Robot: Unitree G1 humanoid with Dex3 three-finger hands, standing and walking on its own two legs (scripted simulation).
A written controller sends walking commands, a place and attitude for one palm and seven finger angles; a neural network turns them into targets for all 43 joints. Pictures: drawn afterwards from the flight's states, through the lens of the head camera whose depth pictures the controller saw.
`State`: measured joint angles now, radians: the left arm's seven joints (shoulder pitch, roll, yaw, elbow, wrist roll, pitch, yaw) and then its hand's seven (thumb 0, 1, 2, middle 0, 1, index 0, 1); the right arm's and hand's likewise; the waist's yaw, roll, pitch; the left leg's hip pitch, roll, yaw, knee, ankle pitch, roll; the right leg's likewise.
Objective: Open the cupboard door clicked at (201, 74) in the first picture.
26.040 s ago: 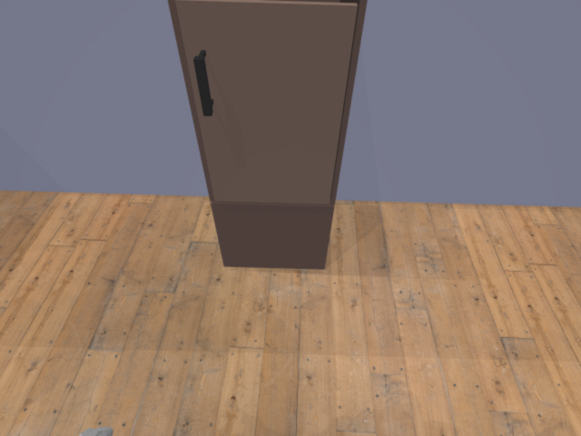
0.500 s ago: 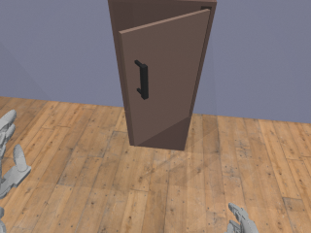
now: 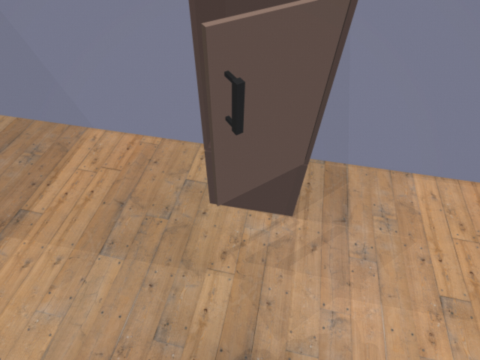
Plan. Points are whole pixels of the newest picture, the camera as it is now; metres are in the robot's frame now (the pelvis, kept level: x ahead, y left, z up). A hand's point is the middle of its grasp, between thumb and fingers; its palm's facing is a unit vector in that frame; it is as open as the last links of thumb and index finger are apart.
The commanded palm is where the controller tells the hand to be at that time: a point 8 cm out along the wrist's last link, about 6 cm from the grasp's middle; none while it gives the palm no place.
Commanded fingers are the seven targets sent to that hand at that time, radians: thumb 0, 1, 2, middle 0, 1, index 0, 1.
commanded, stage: let the arm hang, fingers relaxed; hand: left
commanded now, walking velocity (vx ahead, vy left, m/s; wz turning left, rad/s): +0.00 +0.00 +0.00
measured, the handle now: (233, 103) +0.63 +0.06 +0.07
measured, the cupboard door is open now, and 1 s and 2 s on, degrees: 42 42 42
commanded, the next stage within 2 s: look to check the result in 0.58 s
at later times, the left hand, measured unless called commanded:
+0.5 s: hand out of the picture +0.04 +0.17 -0.17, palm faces +0.00 -0.98 -0.21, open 7.3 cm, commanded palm none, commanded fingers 0.00 0.90 0.90 -0.20 -0.30 -0.20 -0.30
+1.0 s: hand out of the picture +0.06 +0.19 -0.17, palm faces +0.00 -0.97 -0.26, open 7.3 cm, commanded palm none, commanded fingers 0.00 0.90 0.90 -0.20 -0.30 -0.20 -0.30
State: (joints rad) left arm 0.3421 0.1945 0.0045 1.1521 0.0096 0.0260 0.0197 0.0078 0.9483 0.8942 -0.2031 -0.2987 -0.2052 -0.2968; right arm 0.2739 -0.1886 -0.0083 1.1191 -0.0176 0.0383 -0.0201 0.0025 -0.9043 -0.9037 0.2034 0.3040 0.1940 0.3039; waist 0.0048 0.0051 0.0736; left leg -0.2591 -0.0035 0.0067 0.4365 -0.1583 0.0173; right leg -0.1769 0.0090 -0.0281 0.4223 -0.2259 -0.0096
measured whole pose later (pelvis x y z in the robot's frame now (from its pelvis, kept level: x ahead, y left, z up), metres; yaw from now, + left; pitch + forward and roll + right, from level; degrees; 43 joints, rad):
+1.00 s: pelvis +0.04 -0.01 +0.00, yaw -1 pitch -1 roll +0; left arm 0.21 0.21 0.01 1.14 0.01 -0.01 0.02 0.01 0.91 0.90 -0.20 -0.30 -0.20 -0.30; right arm 0.16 -0.22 -0.02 1.14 -0.02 0.01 -0.02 0.00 -0.90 -0.90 0.20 0.30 0.20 0.30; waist 0.00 0.01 0.05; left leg -0.17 0.00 0.02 0.37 -0.18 0.00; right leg -0.10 0.01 -0.01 0.37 -0.25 -0.02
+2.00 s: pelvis +0.03 -0.05 +0.00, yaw -21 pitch +2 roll +2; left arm 0.27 0.18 0.07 0.96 0.02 0.03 0.03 0.01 0.91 0.89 -0.20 -0.30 -0.20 -0.30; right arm 0.08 -0.21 -0.07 0.94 -0.01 0.07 -0.04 0.00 -0.90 -0.90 0.20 0.30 0.19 0.30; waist 0.03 0.01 0.11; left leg -0.49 0.02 -0.02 1.11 -0.41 -0.07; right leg -0.24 0.10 0.12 0.48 -0.27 -0.09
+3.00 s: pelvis +0.08 -0.03 -0.01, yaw -58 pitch +1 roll -1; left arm 0.15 0.21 0.06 0.88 0.02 0.06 0.00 0.01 0.91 0.89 -0.20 -0.30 -0.21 -0.30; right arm 0.22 -0.21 -0.05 0.89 -0.01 0.02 -0.02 0.00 -0.90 -0.90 0.20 0.30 0.19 0.30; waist -0.03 -0.02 0.08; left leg -0.34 0.05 0.05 0.63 -0.34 -0.06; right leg -0.33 0.05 0.12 0.60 -0.29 0.02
